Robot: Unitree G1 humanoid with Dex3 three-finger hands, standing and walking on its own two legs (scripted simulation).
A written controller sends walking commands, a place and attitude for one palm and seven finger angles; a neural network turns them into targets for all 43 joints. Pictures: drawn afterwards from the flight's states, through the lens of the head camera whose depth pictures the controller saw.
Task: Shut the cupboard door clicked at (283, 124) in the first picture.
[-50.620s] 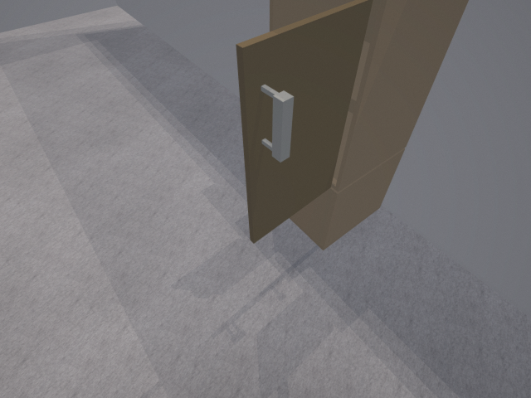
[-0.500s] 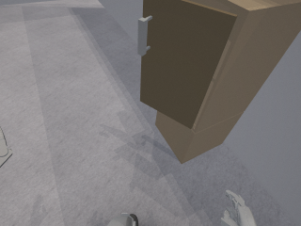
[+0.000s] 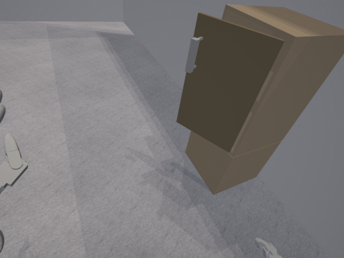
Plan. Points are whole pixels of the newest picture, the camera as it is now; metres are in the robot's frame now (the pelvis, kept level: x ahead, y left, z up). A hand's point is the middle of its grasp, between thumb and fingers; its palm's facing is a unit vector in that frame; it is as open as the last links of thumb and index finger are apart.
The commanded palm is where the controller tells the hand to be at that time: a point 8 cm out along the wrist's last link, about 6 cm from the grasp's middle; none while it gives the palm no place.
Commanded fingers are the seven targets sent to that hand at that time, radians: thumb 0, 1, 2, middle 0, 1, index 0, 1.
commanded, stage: stop stepping back and stand still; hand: left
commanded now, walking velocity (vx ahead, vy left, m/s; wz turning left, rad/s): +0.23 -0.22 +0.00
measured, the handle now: (194, 54) +0.91 +0.03 +0.12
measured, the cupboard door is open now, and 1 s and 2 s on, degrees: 27 27 27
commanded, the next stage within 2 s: let the arm hang, fingers relaxed in 0.70 s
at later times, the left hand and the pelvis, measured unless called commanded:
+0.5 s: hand out of the picture +0.16 +0.33 +0.19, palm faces +0.39 -0.86 -0.32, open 7.4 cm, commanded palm +0.10 +0.36 +0.20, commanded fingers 0.00 0.90 0.90 -0.20 -0.30 -0.20 -0.30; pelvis -0.07 +0.08 +0.00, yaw -6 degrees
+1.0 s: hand out of the picture +0.12 +0.29 -0.10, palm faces -0.02 -0.96 -0.27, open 7.4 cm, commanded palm none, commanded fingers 0.00 0.90 0.90 -0.20 -0.30 -0.20 -0.30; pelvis -0.06 +0.10 +0.00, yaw -4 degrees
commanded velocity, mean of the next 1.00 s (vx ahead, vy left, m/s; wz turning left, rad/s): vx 0.09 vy -0.11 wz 0.00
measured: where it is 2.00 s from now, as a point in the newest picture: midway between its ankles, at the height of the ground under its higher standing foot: outside the picture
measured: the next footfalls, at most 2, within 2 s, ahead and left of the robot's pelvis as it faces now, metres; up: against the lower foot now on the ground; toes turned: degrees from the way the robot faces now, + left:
right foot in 0.36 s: -0.06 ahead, +0.00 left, +0.00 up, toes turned -11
left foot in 0.50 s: +0.03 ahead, +0.19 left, +0.00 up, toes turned -1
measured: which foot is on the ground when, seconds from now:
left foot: down 0.00-0.32, up 0.34-0.48, down 0.50-1.00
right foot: down 0.00-0.02, up 0.04-0.34, down 0.36-1.00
